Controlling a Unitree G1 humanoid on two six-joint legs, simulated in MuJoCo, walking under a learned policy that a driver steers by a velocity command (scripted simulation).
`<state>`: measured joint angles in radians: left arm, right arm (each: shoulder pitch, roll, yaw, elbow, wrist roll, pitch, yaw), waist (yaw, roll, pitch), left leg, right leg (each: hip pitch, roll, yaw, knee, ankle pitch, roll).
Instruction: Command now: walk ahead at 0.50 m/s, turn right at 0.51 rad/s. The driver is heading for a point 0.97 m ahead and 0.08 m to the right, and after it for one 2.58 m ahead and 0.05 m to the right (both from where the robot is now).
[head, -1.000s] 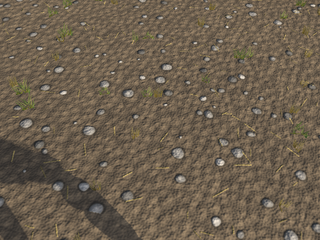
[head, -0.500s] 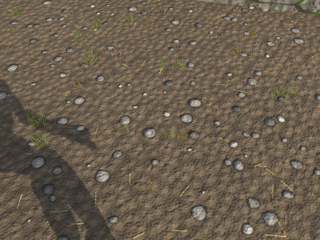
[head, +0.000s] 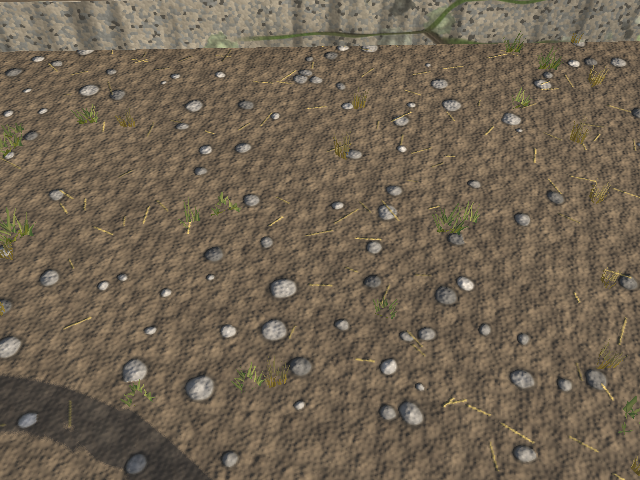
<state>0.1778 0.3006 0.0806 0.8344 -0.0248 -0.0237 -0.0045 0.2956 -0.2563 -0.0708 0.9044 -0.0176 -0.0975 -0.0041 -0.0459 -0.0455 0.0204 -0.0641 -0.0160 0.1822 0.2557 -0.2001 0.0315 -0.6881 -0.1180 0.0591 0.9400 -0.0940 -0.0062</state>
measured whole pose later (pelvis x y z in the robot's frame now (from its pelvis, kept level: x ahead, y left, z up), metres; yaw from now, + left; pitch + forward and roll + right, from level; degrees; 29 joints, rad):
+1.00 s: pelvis +0.58 -0.05 +0.00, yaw +3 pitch +1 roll +0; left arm 0.14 0.28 0.05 0.77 0.01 -0.10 0.00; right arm 0.28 -0.27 -0.06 0.81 0.01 -0.07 0.02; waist -0.03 -0.03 0.04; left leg -0.23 -0.12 -0.04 0.36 -0.15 0.11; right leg -0.60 -0.10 0.07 1.01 -0.28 0.02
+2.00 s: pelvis +1.15 +0.00 +0.00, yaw +7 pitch +2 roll +1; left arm 0.22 0.30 0.05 0.84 -0.01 -0.07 0.00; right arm 0.28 -0.26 -0.05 0.82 0.00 -0.08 0.03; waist -0.02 -0.04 0.01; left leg -0.23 -0.06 0.04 0.35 -0.15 0.07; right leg -0.56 -0.10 0.03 1.06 -0.30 -0.01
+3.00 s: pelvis +1.68 +0.04 +0.00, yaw +5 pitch +0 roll +0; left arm 0.25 0.26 0.04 1.00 0.03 -0.05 -0.02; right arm 0.25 -0.24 -0.03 0.94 -0.03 -0.09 0.00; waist 0.01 -0.04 0.04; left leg -0.16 -0.02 0.12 0.33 -0.17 0.07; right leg -0.43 -0.03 0.01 1.04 -0.28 -0.06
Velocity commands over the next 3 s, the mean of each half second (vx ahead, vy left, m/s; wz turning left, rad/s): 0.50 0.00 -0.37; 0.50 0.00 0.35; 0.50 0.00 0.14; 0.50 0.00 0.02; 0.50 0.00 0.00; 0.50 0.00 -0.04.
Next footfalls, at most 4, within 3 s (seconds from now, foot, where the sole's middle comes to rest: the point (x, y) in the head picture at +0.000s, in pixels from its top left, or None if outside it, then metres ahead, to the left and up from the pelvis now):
0.22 right None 0.28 -0.15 -0.78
0.78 left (311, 418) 0.64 0.01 -0.78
1.28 right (385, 302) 0.93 -0.19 -0.78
1.78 left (276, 226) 1.20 0.09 -0.78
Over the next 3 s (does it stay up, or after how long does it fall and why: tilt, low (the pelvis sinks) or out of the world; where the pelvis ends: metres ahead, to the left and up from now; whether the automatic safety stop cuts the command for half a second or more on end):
stays up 1.68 0.04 0.00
